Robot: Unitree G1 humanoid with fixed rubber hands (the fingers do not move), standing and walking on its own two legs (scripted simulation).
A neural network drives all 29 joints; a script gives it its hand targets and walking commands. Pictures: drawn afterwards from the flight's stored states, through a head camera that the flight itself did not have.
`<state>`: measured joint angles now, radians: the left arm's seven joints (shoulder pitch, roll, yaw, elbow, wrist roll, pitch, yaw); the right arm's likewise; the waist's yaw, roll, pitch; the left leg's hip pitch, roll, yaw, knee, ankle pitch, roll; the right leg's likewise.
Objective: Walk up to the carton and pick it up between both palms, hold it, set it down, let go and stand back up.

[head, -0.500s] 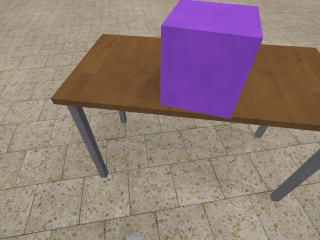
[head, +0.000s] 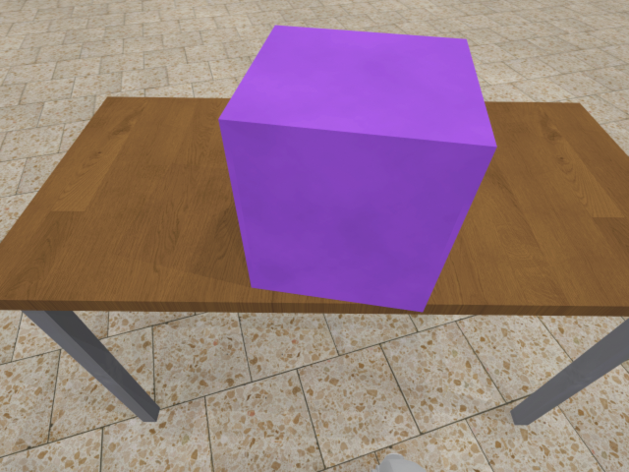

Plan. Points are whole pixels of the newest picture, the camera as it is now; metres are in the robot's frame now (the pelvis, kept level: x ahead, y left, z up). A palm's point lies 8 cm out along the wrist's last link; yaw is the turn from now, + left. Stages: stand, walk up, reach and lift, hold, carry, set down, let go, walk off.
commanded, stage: walk up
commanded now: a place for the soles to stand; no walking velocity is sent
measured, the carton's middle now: (351, 172) +0.50 -0.02 +0.12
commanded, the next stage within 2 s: none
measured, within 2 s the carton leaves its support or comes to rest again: neither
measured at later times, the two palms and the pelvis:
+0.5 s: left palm (146, 425) +0.22 +0.26 -0.10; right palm (567, 415) +0.24 -0.33 -0.09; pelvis +0.12 -0.04 -0.01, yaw +1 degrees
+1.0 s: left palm (126, 442) +0.20 +0.27 -0.09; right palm (567, 405) +0.25 -0.33 -0.09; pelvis +0.12 -0.04 +0.01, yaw +3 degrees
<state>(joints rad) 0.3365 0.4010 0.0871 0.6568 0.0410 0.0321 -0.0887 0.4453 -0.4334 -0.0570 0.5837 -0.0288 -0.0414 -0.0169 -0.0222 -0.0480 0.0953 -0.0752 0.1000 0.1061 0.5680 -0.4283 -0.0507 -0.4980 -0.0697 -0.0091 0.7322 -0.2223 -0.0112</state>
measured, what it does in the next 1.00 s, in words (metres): walks ahead: right foot, then left foot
